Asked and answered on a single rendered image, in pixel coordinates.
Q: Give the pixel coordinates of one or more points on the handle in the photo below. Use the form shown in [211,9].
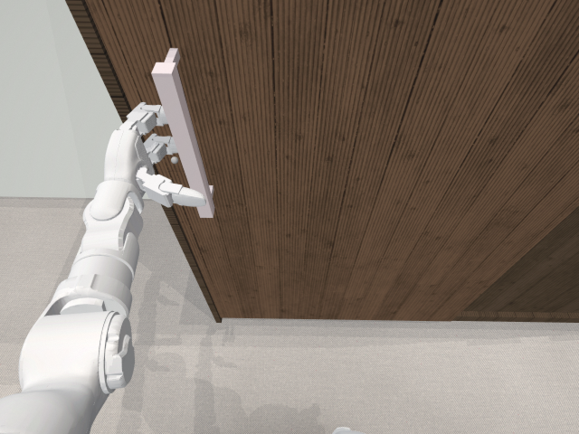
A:
[170,91]

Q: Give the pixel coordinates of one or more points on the left robot hand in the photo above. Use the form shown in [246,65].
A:
[126,154]

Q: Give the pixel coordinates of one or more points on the robot left forearm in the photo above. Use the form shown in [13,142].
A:
[105,265]

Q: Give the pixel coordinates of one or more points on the wardrobe door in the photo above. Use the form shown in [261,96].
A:
[371,159]
[546,279]

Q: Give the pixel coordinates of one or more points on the robot left upper arm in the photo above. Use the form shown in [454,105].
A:
[72,363]

